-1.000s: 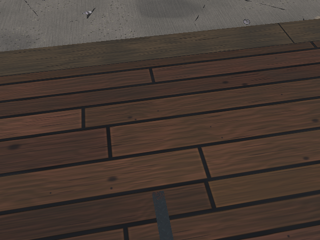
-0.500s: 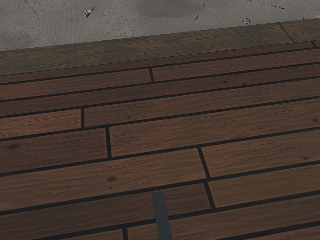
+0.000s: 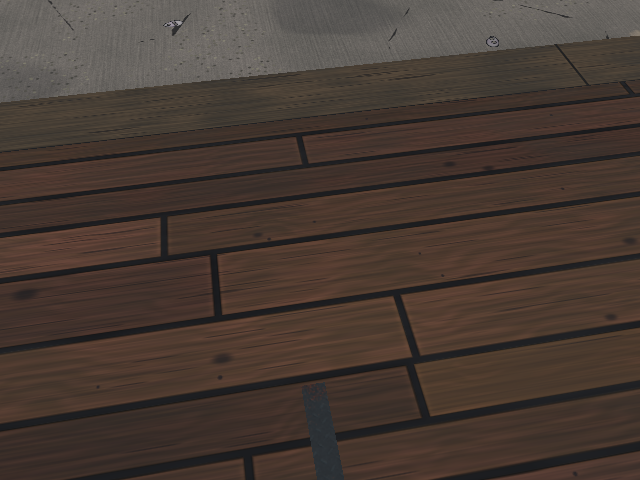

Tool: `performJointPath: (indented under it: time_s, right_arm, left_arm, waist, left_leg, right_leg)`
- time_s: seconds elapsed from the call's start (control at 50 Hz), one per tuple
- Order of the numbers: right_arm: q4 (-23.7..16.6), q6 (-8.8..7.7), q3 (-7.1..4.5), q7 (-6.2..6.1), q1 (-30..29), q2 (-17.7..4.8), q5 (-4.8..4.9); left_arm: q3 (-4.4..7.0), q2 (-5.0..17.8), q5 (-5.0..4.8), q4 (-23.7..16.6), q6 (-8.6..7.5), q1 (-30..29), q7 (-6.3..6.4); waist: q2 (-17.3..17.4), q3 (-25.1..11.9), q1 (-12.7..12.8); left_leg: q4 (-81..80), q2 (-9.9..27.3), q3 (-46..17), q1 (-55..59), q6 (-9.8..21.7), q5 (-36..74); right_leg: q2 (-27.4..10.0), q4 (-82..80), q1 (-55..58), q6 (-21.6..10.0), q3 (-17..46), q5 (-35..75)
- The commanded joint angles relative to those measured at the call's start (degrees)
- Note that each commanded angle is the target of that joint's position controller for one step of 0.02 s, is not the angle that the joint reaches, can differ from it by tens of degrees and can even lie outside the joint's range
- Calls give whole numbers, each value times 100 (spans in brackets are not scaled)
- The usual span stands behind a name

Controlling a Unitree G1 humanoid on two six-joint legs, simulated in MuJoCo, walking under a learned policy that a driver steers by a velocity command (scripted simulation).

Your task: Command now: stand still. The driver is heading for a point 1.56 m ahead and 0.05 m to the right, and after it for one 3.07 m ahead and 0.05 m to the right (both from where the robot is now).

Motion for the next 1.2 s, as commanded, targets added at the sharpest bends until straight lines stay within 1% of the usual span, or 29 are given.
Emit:
performJointPath:
  time_s: [0.02,0.06,0.1,0.12,0.16,0.2,0.24,0.3,0.36,0.38,0.4,0.42,0.44,0.46,0.48,0.5,0.56,0.68,0.8,0.84,0.88,0.9,0.92,0.94,0.96,1.0,1.04,1.08,1.2]
  right_arm:
    - [-101,-28,-75,-16,237,-514,0]
    - [-100,-28,-75,-17,246,-511,1]
    - [-42,-20,-76,-20,336,-463,26]
    - [-94,-40,-98,-18,257,-487,52]
    - [-406,-195,-84,51,-272,-429,71]
    - [-619,-371,-110,152,-597,-478,144]
    - [-671,-516,-148,234,-539,-551,190]
    - [-635,-619,-152,329,-477,-412,184]
    - [-146,-556,-321,329,871,-586,190]
    - [-8,-559,-444,298,1595,-857,182]
    - [21,-580,-557,249,2323,-1534,102]
    - [38,-704,-450,343,2324,-1441,-43]
    - [-117,-790,-338,366,1639,-1188,9]
    - [-289,-821,-223,406,1101,-835,37]
    - [-413,-810,-158,447,689,-765,10]
    - [-469,-795,-122,459,549,-702,-14]
    - [-349,-736,-68,370,1009,-635,-52]
    - [-458,-649,-100,190,1362,-893,-58]
    - [-380,-565,-183,160,1761,-956,45]
    - [-437,-525,-237,156,1608,-1094,30]
    - [-510,-446,-257,164,1388,-1168,-13]
    - [-644,-444,-186,183,1305,-1044,-53]
    - [-726,-565,47,274,2092,-176,-15]
    - [-653,-770,9,318,1861,-405,120]
    - [-902,-862,-113,329,1220,-829,269]
    - [-1051,-866,-185,219,625,-942,176]
    - [-992,-666,-225,171,934,-710,110]
    - [-1031,-544,-223,154,926,-583,98]
    - [-1493,-558,-258,196,-433,-681,3]
  left_arm:
    - [76,468,-1,-36,-18,551,11]
    - [77,465,-2,-39,-19,557,10]
    - [131,585,-51,28,10,729,35]
    - [204,804,-96,-27,19,716,58]
    - [353,1221,-159,-109,-56,842,75]
    - [370,1139,-63,-163,-219,846,64]
    - [352,1001,-129,-251,-307,687,15]
    - [383,1159,-156,-332,-270,542,-47]
    - [368,1216,-176,-401,-264,382,-78]
    - [308,1056,-163,-474,-303,141,-91]
    - [180,581,-72,-746,-370,-7,-96]
    - [144,351,-229,-874,-494,62,-102]
    - [199,635,-376,-943,-569,-104,-133]
    - [227,824,-359,-1004,-604,-327,-168]
    - [271,851,-279,-953,-601,-330,-146]
    - [334,936,-197,-930,-565,-306,-129]
    - [368,821,-169,-890,-407,-357,-184]
    - [260,608,-135,-1463,-408,-1960,-261]
    - [198,684,-185,-1790,-496,-2794,-473]
    - [278,892,-185,-1781,-531,-2511,-514]
    - [514,1345,-191,-1382,-523,-1051,-471]
    - [640,1691,-146,-1110,-495,43,-412]
    - [750,2219,-4,-921,-476,742,-405]
    - [593,1768,1,-908,-473,647,-406]
    - [499,1464,-64,-961,-495,47,-405]
    - [363,1062,-27,-1135,-545,-913,-434]
    - [296,839,49,-1045,-583,-1079,-478]
    - [315,961,24,-920,-598,-905,-431]
    - [365,1269,-17,-790,-528,-316,-194]
  waist:
    - [-59,160,0]
    - [-59,162,0]
    - [-242,122,48]
    - [-513,318,104]
    - [-1059,884,310]
    - [-873,1202,332]
    - [-571,1011,215]
    - [-621,647,117]
    - [-518,217,-530]
    - [-80,-56,-931]
    - [1613,-496,-1014]
    - [1755,-803,-793]
    - [982,-176,-490]
    - [560,133,-359]
    - [269,241,-165]
    - [307,309,-50]
    - [353,316,-2]
    - [265,514,-297]
    - [355,692,-378]
    - [529,372,-95]
    - [736,-577,695]
    - [493,-1309,1120]
    - [-1110,-2432,700]
    - [-1196,-2697,784]
    - [-1051,-1681,656]
    - [-128,-743,243]
    - [-357,-514,-122]
    - [-428,-274,-209]
    - [-321,92,70]
  left_leg:
    - [-243,112,-116,470,232,966]
    - [-243,113,-116,470,229,966]
    - [92,-186,223,306,238,-478]
    - [517,-368,454,-140,254,-1334]
    - [1731,-144,446,-1323,374,-1384]
    - [2775,342,-12,-2576,504,-1680]
    - [2420,560,-115,-2863,568,-1525]
    - [1206,188,495,-1250,461,-1020]
    - [492,-439,982,1087,389,-107]
    - [117,4,285,1857,594,-287]
    - [-989,1588,-2336,2596,1261,-1005]
    - [-1967,2287,-4628,2644,1914,-1821]
    - [-1867,2338,-4135,2241,1790,-2244]
    - [-1802,2018,-3190,1793,1501,-1937]
    - [-1870,1718,-2404,1378,1291,-1275]
    - [-1937,1441,-1764,1061,1139,-638]
    - [-2036,1080,-838,914,1085,796]
    - [-2260,1015,-316,1064,1138,1441]
    - [-1961,1330,-95,1952,1074,1817]
    - [-1433,1403,-17,2236,961,3247]
    - [292,1141,250,2044,756,5014]
    - [1951,893,358,750,561,3872]
    - [4423,-254,213,-1514,184,207]
    - [5280,-431,-796,-2170,308,-1867]
    - [5543,-62,-702,-2730,414,-1638]
    - [4905,518,-437,-2307,467,-696]
    - [4420,776,-458,-1633,497,-402]
    - [4025,851,-363,-1641,430,-303]
    - [1938,815,-206,-2514,158,1418]
  right_leg:
    - [-298,-643,-692,-74,309,855]
    - [-298,-645,-690,-76,311,861]
    - [-314,-836,-662,-255,439,-769]
    - [-574,-1074,-706,-490,852,-1914]
    - [-1787,-1859,-636,-1154,2387,-3123]
    - [-2321,-2043,-74,-1442,2980,-2340]
    - [-2086,-1841,513,-1191,2439,-1368]
    - [-1458,-1584,-139,-901,1342,-589]
    - [-1048,-525,-1322,-723,827,208]
    - [-744,866,-1736,-461,386,963]
    - [-122,3373,-2838,-21,-210,-119]
    - [233,4734,-3590,-85,772,-1210]
    - [-216,5282,-4210,-270,1021,-851]
    - [-506,5227,-4229,-420,947,-206]
    - [-723,4877,-3991,-453,859,331]
    - [-872,4448,-3657,-433,800,611]
    - [-927,3903,-3385,-259,530,1008]
    - [-743,1700,-3605,17,271,2113]
    - [-489,562,-3408,-242,167,2044]
    - [-256,431,-2740,-429,43,1668]
    - [185,456,-769,-706,-230,1474]
    - [-512,661,1114,-1013,576,1438]
    - [-2129,16,3246,-2019,3662,-64]
    - [-2314,-965,3300,-1972,4982,-253]
    - [-2110,-1001,2538,-1605,4005,-10]
    - [-1719,-1239,570,-1271,2468,1191]
    - [-1379,-1583,-383,-1181,1756,1358]
    - [-1289,-1871,-756,-1278,1410,1442]
    - [-1187,-2119,-312,-1148,931,1643]
Velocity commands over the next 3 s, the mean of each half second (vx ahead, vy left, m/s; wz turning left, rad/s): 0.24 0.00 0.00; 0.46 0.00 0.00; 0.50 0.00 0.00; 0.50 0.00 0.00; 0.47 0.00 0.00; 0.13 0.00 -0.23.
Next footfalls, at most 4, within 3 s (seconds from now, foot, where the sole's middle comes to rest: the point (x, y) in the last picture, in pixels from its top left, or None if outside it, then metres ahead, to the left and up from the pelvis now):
0.38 left None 0.14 0.16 -0.77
0.90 right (376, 468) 0.53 -0.08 -0.77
1.46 left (265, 341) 0.83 0.17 -0.77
2.02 right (360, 239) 1.15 -0.07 -0.77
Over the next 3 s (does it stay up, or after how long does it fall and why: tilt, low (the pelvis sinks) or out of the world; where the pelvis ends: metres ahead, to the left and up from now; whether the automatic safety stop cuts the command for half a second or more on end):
stays up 1.35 0.04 0.00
